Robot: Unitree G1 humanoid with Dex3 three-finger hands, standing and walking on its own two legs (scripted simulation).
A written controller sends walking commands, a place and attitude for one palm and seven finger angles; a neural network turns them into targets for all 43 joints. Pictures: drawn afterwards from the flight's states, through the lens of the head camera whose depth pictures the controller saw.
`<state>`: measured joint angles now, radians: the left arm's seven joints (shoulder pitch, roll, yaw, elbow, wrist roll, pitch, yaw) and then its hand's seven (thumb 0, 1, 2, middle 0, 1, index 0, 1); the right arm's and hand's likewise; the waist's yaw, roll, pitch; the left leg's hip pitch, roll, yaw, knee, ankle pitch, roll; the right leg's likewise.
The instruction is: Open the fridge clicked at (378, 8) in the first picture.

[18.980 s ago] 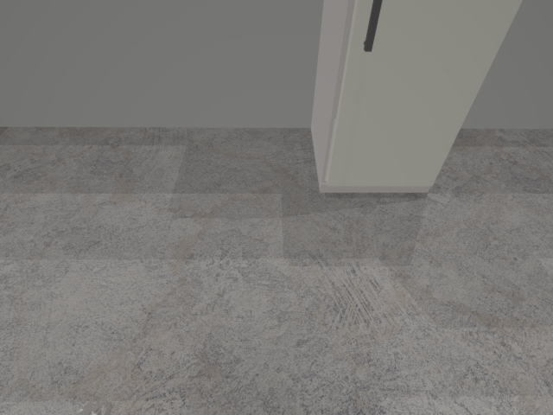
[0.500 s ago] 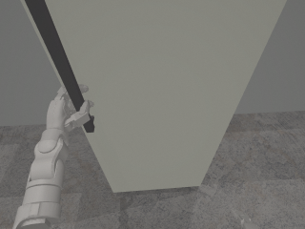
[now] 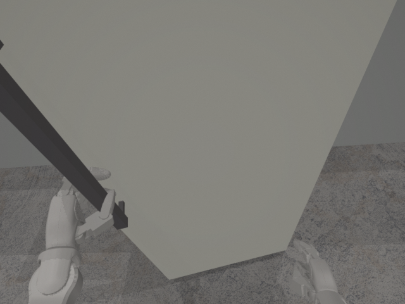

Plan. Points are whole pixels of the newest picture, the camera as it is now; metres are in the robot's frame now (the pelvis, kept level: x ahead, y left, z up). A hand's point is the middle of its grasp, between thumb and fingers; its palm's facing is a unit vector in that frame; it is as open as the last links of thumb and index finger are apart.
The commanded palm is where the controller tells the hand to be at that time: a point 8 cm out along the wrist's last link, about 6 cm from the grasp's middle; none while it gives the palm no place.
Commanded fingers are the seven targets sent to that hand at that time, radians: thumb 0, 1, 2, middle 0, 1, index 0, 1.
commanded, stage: walk backward, drawing the door open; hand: left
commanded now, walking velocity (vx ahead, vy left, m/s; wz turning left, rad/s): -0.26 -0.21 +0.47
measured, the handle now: (78, 162) +0.30 +0.20 +0.19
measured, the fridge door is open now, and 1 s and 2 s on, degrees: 12 49 78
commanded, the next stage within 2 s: stop walking and hold the door back in 1.50 s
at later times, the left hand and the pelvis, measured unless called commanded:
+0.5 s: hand (130, 282) +0.15 +0.11 +0.10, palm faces +0.53 -0.79 -0.32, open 6.6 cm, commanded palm +0.09 +0.13 +0.11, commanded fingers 0.00 0.90 0.90 -0.45 -1.40 -0.45 -1.40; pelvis -0.04 -0.15 -0.02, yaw +17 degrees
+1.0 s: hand out of the picture +0.03 -0.03 +0.10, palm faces +0.81 -0.48 -0.34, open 6.7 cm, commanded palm -0.04 -0.03 +0.11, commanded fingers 0.00 0.90 0.90 -0.45 -1.40 -0.45 -1.40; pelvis -0.02 -0.35 -0.03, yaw +43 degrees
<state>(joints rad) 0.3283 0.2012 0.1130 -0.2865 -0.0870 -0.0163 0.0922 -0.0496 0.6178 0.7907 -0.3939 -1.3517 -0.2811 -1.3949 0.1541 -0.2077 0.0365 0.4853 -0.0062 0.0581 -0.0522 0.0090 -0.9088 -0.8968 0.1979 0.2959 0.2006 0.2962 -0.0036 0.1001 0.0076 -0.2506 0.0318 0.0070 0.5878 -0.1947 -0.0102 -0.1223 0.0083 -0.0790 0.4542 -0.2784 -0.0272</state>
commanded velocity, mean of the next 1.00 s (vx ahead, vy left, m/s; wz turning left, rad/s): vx -0.20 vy -0.30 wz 0.72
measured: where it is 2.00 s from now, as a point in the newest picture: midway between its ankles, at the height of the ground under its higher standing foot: outside the picture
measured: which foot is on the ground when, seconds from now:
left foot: up 0.00-0.10, down 0.12-0.38, up 0.40-0.66, down 0.68-0.96, up 0.98-1.00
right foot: down 0.00-0.12, up 0.14-0.34, down 0.36-0.66, up 0.68-0.94, down 0.96-1.00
